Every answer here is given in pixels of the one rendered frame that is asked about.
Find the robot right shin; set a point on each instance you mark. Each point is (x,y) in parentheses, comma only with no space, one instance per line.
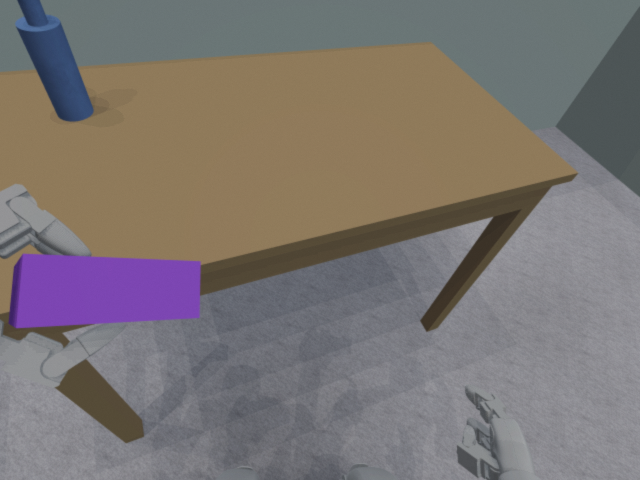
(358,465)

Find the right robot hand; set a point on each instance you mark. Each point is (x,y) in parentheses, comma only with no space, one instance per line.
(501,448)

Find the table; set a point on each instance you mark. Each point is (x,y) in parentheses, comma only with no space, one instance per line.
(261,164)

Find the left robot hand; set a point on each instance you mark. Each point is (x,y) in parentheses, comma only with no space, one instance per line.
(36,357)

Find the sponge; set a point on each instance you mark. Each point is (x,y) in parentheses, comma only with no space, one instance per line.
(60,290)

